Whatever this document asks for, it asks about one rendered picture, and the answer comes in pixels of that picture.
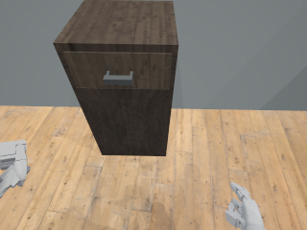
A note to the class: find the handle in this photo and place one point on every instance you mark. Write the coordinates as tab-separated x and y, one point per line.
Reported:
118	79

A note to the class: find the cabinet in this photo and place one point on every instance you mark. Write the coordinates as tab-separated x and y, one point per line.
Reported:
124	121

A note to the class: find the drawer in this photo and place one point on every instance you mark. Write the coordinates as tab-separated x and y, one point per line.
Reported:
149	70

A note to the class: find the right robot hand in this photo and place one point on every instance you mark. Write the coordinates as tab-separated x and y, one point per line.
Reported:
247	213

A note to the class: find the left robot hand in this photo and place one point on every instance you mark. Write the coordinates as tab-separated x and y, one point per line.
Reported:
14	163

